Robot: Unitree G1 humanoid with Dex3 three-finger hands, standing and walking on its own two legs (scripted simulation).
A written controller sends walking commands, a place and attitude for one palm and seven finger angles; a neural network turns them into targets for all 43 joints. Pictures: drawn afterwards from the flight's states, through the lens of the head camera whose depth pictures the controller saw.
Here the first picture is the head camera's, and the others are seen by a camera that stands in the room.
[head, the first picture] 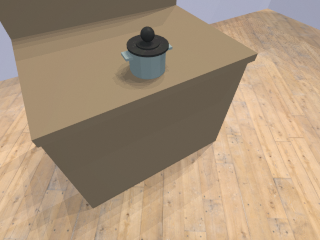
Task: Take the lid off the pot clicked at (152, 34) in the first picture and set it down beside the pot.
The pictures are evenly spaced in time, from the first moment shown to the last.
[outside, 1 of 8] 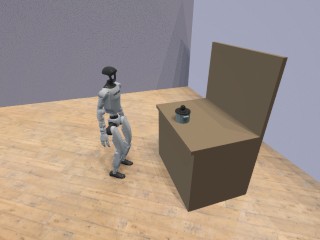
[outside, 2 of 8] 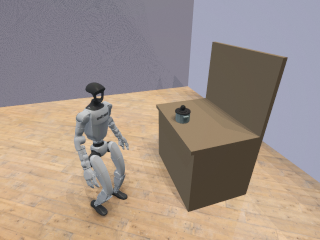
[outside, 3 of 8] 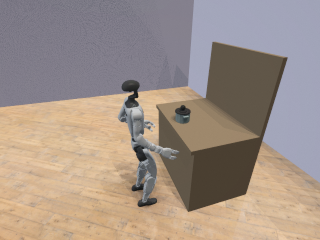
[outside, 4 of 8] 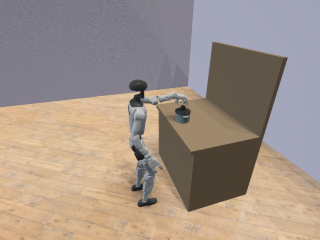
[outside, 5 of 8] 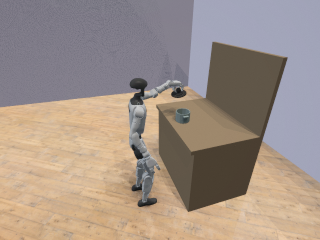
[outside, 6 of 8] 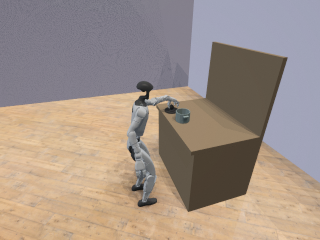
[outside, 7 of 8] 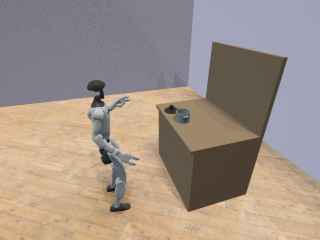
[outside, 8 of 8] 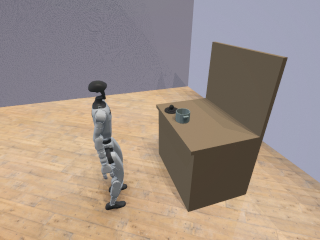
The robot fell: no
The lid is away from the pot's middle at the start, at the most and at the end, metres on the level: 0.00 0.26 0.24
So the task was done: yes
